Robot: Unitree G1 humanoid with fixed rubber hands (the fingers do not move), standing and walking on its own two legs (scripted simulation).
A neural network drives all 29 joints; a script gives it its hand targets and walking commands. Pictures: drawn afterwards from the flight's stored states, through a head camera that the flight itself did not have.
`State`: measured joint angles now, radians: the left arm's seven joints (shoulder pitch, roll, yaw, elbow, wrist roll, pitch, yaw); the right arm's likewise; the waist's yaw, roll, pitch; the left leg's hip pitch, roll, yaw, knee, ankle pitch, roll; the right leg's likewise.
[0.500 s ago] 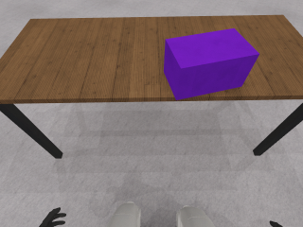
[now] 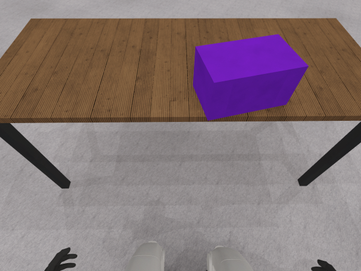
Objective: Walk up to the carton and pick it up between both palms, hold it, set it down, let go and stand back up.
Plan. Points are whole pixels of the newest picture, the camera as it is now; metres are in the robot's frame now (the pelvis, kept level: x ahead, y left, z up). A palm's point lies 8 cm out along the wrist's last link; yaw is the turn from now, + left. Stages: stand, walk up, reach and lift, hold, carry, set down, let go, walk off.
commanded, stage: walk up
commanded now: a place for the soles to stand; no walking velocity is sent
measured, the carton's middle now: (243, 77) +0.64 -0.16 +0.02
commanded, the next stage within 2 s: none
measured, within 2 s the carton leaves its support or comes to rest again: neither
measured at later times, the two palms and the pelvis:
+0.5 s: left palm out of the picture +0.10 +0.24 -0.09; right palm out of the picture +0.12 -0.40 -0.10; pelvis +0.07 -0.07 +0.01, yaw -2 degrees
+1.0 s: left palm (104, 206) +0.26 +0.23 -0.10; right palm out of the picture +0.16 -0.41 -0.08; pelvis +0.14 -0.09 +0.01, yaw -3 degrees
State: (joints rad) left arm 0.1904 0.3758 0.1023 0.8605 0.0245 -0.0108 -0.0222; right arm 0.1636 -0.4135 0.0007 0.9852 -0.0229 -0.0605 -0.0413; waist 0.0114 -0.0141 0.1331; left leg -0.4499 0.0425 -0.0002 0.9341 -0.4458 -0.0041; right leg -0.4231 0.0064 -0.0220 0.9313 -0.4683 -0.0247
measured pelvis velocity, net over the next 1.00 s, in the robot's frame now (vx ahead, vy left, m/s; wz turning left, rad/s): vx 0.14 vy -0.09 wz -0.06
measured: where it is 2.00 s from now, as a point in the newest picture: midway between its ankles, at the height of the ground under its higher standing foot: (214, 251)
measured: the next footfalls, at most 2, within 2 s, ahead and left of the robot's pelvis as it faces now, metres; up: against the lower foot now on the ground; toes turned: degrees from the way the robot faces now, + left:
left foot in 0.70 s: +0.21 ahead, +0.06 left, +0.00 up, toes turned +1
right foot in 1.06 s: +0.22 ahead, -0.22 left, +0.00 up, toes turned -5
